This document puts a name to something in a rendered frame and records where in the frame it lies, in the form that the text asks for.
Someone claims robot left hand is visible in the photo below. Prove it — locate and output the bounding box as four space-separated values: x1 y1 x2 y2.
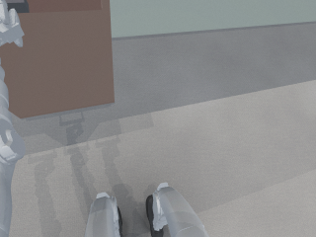
0 0 25 47

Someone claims left robot forearm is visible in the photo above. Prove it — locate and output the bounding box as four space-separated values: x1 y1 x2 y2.
0 57 13 125

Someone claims left robot thigh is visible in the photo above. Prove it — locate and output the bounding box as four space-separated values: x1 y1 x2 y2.
84 196 119 237

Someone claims handle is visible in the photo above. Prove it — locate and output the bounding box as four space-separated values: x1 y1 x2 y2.
5 0 30 14

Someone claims cabinet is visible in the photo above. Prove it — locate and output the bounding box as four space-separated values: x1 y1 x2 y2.
0 0 115 119

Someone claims right robot thigh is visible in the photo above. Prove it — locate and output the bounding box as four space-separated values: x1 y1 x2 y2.
152 187 209 237

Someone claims robot thigh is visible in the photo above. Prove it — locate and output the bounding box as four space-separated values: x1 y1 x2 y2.
152 187 209 237
84 196 119 237

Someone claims robot left upper arm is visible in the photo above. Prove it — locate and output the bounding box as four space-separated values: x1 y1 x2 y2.
0 118 26 237

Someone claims drawer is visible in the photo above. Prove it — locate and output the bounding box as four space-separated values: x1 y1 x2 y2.
19 0 102 14

